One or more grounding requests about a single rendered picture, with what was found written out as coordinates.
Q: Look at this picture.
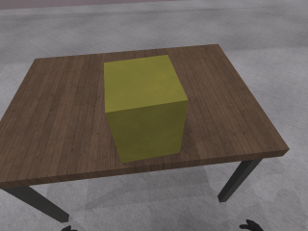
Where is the table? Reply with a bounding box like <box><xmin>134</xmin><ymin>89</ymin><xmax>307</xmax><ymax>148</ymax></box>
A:
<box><xmin>0</xmin><ymin>44</ymin><xmax>290</xmax><ymax>223</ymax></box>

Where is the carton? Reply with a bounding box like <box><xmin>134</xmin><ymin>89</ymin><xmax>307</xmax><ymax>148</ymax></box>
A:
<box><xmin>104</xmin><ymin>55</ymin><xmax>189</xmax><ymax>163</ymax></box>

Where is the robot right hand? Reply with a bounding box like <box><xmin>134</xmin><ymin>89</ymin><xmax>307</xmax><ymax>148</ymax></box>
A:
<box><xmin>239</xmin><ymin>219</ymin><xmax>264</xmax><ymax>231</ymax></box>

